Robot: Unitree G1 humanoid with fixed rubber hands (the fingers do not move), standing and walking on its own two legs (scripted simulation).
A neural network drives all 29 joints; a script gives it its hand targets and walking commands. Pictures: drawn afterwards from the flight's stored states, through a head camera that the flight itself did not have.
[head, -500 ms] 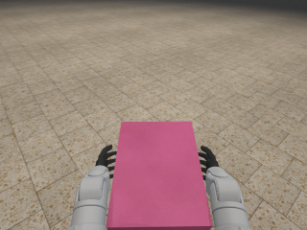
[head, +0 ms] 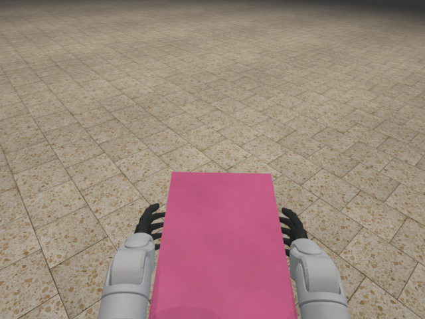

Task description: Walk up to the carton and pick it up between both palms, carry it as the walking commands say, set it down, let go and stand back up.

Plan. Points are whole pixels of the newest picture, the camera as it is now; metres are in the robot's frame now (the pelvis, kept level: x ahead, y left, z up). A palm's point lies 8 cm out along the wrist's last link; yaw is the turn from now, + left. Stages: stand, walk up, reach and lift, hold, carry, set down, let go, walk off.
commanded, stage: hold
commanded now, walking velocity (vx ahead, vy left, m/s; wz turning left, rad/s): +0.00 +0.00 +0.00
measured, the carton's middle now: (219, 263) +0.27 +0.00 -0.02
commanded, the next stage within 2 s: carry in 0.42 s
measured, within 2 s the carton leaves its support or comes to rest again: neither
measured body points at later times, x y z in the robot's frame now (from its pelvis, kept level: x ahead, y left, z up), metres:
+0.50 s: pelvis -0.02 +0.00 -0.01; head -0.07 +0.00 +0.44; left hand +0.28 +0.15 +0.04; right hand +0.28 -0.15 +0.05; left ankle +0.03 +0.11 -0.74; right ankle +0.00 -0.12 -0.74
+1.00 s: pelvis -0.11 +0.01 -0.01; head -0.07 +0.04 +0.43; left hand +0.13 +0.25 +0.07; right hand +0.22 -0.03 +0.08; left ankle +0.01 +0.10 -0.74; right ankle -0.11 -0.14 -0.70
